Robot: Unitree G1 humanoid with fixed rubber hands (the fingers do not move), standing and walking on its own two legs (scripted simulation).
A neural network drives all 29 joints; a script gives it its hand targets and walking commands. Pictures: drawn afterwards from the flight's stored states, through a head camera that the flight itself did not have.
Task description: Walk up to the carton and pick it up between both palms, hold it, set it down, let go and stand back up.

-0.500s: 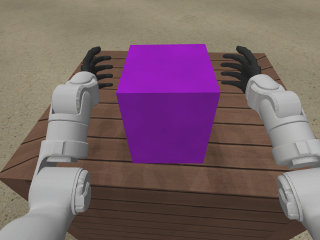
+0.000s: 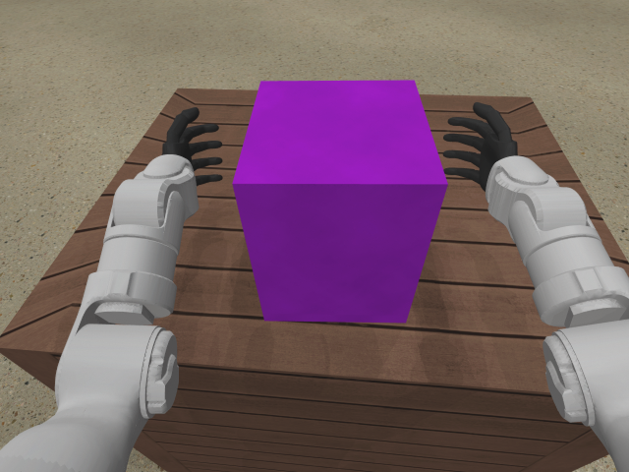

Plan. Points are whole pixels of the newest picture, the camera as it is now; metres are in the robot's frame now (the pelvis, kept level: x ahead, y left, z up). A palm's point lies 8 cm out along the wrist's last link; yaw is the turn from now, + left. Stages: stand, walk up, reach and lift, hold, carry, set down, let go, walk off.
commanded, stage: reach and lift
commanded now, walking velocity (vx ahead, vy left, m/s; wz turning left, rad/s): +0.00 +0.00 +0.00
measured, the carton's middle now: (335, 206) +0.44 +0.04 +0.12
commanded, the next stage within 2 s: none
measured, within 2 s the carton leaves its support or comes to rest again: neither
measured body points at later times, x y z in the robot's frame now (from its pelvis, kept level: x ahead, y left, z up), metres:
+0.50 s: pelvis +0.01 +0.00 +0.00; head +0.04 +0.00 +0.45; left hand +0.44 +0.21 +0.13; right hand +0.47 -0.13 +0.15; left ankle -0.03 +0.11 -0.74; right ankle +0.04 -0.11 -0.74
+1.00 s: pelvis +0.01 +0.00 +0.00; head +0.03 +0.00 +0.45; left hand +0.44 +0.19 +0.14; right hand +0.47 -0.12 +0.16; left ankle -0.03 +0.11 -0.74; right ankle +0.04 -0.11 -0.74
